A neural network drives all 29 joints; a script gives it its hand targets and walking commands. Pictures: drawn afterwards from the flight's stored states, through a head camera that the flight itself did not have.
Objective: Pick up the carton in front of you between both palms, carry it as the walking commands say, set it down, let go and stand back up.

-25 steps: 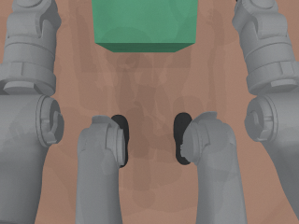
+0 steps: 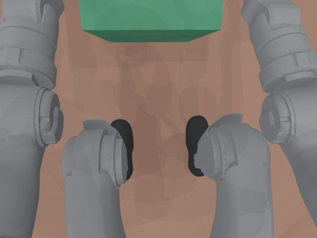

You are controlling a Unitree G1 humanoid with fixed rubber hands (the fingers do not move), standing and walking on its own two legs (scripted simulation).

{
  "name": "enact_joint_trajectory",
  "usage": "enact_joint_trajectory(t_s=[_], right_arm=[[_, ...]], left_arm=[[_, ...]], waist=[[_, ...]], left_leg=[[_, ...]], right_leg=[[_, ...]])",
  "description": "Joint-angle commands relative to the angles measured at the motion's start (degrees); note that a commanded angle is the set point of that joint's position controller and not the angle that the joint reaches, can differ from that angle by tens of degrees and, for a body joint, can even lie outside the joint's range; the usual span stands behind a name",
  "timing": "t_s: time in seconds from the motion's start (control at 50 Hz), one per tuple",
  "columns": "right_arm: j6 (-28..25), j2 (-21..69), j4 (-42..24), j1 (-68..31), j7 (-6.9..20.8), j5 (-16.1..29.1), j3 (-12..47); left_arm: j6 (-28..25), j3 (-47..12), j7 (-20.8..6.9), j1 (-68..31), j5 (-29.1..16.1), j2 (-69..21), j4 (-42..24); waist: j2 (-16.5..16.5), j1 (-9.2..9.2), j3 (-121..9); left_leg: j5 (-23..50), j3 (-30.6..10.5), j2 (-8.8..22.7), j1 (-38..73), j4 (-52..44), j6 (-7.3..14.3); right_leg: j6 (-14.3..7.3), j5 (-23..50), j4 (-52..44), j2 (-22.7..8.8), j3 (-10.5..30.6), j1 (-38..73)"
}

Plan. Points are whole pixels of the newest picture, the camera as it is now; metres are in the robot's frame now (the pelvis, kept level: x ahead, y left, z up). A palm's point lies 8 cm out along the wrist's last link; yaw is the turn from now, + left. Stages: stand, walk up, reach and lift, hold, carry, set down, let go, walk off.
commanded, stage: reach and lift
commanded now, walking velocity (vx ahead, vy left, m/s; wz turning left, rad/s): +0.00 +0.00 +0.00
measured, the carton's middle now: out of the picture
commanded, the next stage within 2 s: none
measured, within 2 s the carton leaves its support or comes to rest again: leaves its support in 0.62 s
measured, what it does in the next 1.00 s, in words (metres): rises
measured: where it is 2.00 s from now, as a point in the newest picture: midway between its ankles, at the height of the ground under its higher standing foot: (161, 157)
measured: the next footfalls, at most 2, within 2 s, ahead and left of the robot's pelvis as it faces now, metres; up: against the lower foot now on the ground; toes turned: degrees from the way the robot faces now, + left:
none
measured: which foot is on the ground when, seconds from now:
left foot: down 0.00-1.00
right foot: down 0.00-1.00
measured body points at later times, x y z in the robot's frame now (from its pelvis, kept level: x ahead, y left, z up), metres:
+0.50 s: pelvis -0.01 +0.00 -0.01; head +0.37 +0.02 +0.22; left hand +0.58 +0.18 -0.18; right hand +0.57 -0.13 -0.18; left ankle +0.10 +0.12 -0.33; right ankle +0.11 -0.13 -0.33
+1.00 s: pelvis -0.01 -0.01 +0.08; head +0.27 +0.02 +0.43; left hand +0.52 +0.18 +0.01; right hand +0.52 -0.12 +0.01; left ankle +0.10 +0.12 -0.33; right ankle +0.11 -0.13 -0.33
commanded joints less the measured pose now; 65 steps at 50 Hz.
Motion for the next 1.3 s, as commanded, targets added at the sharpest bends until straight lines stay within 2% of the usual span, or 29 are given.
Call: enact_joint_trajectory(t_s=[0.0, 0.1, 0.18, 0.22, 0.24, 0.26, 0.32, 0.38, 0.44, 0.5, 0.54, 0.58, 0.64, 0.66, 0.68, 0.72, 0.78, 0.86, 0.92, 0.98, 1.04, 1.16, 1.28], right_arm=[[-0.9, -5.2, -3.9, -13.4, 0.3, -1.2, -1.6], [-1.1, -4.4, -3.1, -15.7, 0.6, -1.9, -2.1], [-1.0, 0.3, -3.5, -19.4, 1.1, -1.5, -0.3], [-0.7, 2.3, -3.5, -20.3, 1.4, -3.2, -1.5], [-0.4, 5.7, -3.7, -21.5, 1.9, -4.4, -1.7], [0.1, 15.9, -4.9, -25.3, 4.0, -4.4, 0.7], [3.0, 42.6, -7.3, -31.8, 12.1, -7.5, 2.6], [6.0, 51.7, -9.6, -31.2, 17.1, -9.6, 1.9], [7.7, 55.0, -12.7, -30.0, 18.7, -9.2, 3.7], [8.3, 60.0, -16.8, -30.7, 18.9, -5.7, 6.7], [8.4, 62.8, -20.4, -33.0, 18.7, -3.0, 9.4], [8.9, 66.1, -25.8, -34.9, 18.2, -0.5, 12.7], [10.7, 70.4, -33.0, -34.5, 17.6, -0.6, 15.0], [11.5, 71.6, -36.2, -35.5, 17.1, -0.5, 16.2], [12.2, 71.7, -38.4, -35.7, 16.7, -0.4, 16.7], [13.5, 71.6, -39.5, -34.6, 16.5, -1.0, 17.6], [14.5, 73.5, -33.8, -28.9, 16.7, -4.5, 15.7], [15.7, 73.0, -24.8, -23.4, 17.2, -13.6, 5.0], [16.4, 71.9, -20.3, -21.0, 17.8, -19.2, -1.4], [16.6, 72.1, -20.3, -21.1, 18.4, -21.0, -2.9], [17.0, 73.8, -21.8, -21.7, 19.2, -20.7, -1.6], [18.8, 78.8, -27.8, -20.4, 20.7, -16.7, 5.9], [20.4, 82.1, -32.1, -13.8, 21.3, -13.6, 12.4]], left_arm=[[-0.8, 1.4, -0.4, -13.6, 1.1, 5.7, -3.5], [-0.9, 0.8, -0.9, -16.3, 1.4, 4.3, -3.8], [-0.6, -1.8, -1.4, -20.1, 0.7, -1.2, -4.7], [-0.4, -0.4, -1.4, -20.9, 2.5, -3.1, -4.9], [0.0, -1.3, -2.2, -22.6, 2.7, -7.6, -5.7], [0.8, -4.0, -4.4, -26.1, 2.3, -18.5, -6.4], [3.6, -4.8, -12.1, -29.9, 5.2, -44.7, -6.7], [6.0, -3.6, -16.9, -26.8, 6.7, -55.7, -9.7], [7.5, -4.3, -18.9, -26.2, 5.8, -59.3, -12.9], [8.3, -7.3, -19.1, -28.0, 3.4, -62.7, -17.0], [8.5, -9.9, -18.7, -29.9, 1.5, -65.2, -22.1], [9.0, -12.6, -17.7, -32.1, -0.2, -66.9, -29.7], [10.5, -14.6, -16.8, -33.1, 0.1, -69.8, -37.8], [11.0, -15.7, -15.9, -33.2, 0.5, -72.6, -41.0], [11.7, -15.8, -15.2, -32.1, 1.2, -72.8, -42.5], [13.3, -16.0, -14.6, -28.3, 2.6, -73.5, -42.3], [14.9, -12.7, -15.1, -22.0, 5.5, -77.4, -36.0], [16.3, -3.8, -17.1, -16.3, 12.7, -79.5, -23.8], [17.0, 2.8, -18.0, -14.5, 17.4, -79.1, -18.3], [17.2, 5.8, -18.3, -13.9, 19.7, -79.1, -17.2], [17.4, 5.8, -18.4, -13.8, 20.2, -80.1, -18.4], [18.8, -0.8, -18.5, -13.0, 17.3, -84.4, -26.1], [20.4, -8.5, -18.5, -7.4, 13.8, -88.4, -32.0]], waist=[[2.2, 0.36, -71.0], [2.7, -0.29, -68.7], [3.0, -0.59, -68.0], [3.1, -0.46, -67.2], [3.3, -1.11, -66.8], [3.4, -1.40, -66.1], [4.2, -0.94, -60.8], [2.8, -0.24, -57.3], [1.8, -0.44, -59.7], [1.9, -0.32, -68.1], [2.5, -0.07, -78.7], [3.0, 0.59, -95.7], [4.7, 1.07, -115.4], [4.9, 0.72, -121.5], [4.7, 1.62, -125.2], [3.8, 2.01, -123.4], [3.7, 1.66, -107.5], [3.6, -0.99, -84.6], [3.6, -1.59, -77.9], [3.3, -1.10, -79.8], [2.6, -0.28, -84.3], [1.8, 0.89, -98.0], [2.5, 0.45, -102.1]], left_leg=[[23.3, 2.6, -0.7, 34.9, -10.2, -0.8], [20.8, 2.3, -0.8, 33.8, -10.8, -0.9], [19.4, 2.3, -1.5, 35.3, -11.3, -0.9], [18.7, 2.5, -2.0, 36.1, -11.4, -1.0], [18.4, 2.6, -2.5, 36.2, -11.3, -1.0], [18.5, 2.4, -3.0, 36.8, -11.2, -0.6], [16.2, 3.2, -4.4, 35.0, -10.2, -0.3], [14.8, 4.4, -4.9, 30.0, -9.8, 0.4], [15.5, 4.6, -5.0, 29.8, -9.3, 1.0], [18.8, 4.7, -5.2, 33.0, -9.0, 1.2], [25.2, 4.8, -5.3, 38.5, -8.7, 1.0], [33.7, 5.3, -5.8, 48.0, -8.6, 0.8], [43.3, 5.5, -6.5, 58.1, -9.3, 0.2], [44.1, 5.8, -6.8, 60.7, -9.7, 0.0], [44.5, 5.8, -6.9, 62.3, -10.4, -0.1], [40.6, 6.1, -7.1, 60.6, -13.0, -0.2], [30.9, 7.0, -7.9, 50.5, -18.0, -0.6], [14.9, 6.7, -8.4, 36.2, -24.2, -0.3], [9.0, 6.4, -8.7, 33.5, -28.4, 0.3], [8.3, 6.4, -8.9, 35.9, -31.6, 0.5], [9.3, 6.5, -8.9, 39.4, -33.9, 0.5], [16.1, 6.7, -9.0, 50.6, -37.0, 0.0], [21.8, 5.6, -9.2, 59.8, -41.0, -0.5]], right_leg=[[0.2, 22.5, -8.9, 1.0, -3.8, 33.0], [0.2, 20.4, -9.7, 0.9, -3.5, 32.2], [-0.3, 18.9, -10.0, 1.7, -3.7, 33.6], [-0.2, 18.4, -10.0, 2.2, -3.9, 34.4], [-0.3, 18.3, -10.1, 2.5, -4.0, 35.1], [-0.6, 18.2, -9.9, 3.1, -4.2, 34.6], [-1.2, 15.6, -8.6, 4.4, -4.9, 30.9], [-1.8, 14.1, -7.9, 4.9, -5.6, 28.6], [-2.4, 15.3, -7.3, 4.6, -5.7, 29.9], [-2.6, 18.4, -7.0, 4.8, -6.1, 32.6], [-2.4, 23.9, -6.6, 5.0, -6.5, 35.7], [-2.0, 30.7, -6.7, 5.3, -7.1, 40.5], [-1.4, 36.3, -8.5, 6.3, -7.4, 42.6], [-1.1, 36.8, -9.3, 6.9, -7.4, 43.2], [-0.8, 36.5, -10.2, 7.1, -7.3, 43.5], [-0.5, 32.9, -12.7, 7.7, -7.3, 43.6], [-0.3, 26.5, -17.2, 7.8, -6.8, 40.6], [-1.2, 13.8, -23.7, 7.7, -6.6, 32.7], [-1.8, 8.3, -27.9, 7.6, -6.4, 31.0], [-1.9, 7.6, -30.8, 7.8, -6.3, 33.2], [-1.7, 8.4, -32.8, 7.8, -6.3, 36.3], [-1.0, 14.3, -35.9, 7.9, -6.6, 44.5], [-0.8, 19.3, -39.6, 8.3, -6.0, 51.3]])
